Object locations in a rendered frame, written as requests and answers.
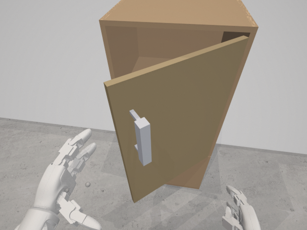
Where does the left robot hand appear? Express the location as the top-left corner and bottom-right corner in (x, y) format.
(33, 129), (102, 230)

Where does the left robot forearm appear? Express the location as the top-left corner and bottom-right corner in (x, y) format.
(14, 207), (60, 230)

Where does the handle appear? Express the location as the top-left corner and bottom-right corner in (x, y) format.
(130, 109), (152, 166)

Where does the cupboard door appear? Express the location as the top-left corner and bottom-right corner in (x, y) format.
(104, 35), (249, 203)

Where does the right robot hand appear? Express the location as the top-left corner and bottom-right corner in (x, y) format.
(222, 185), (261, 230)

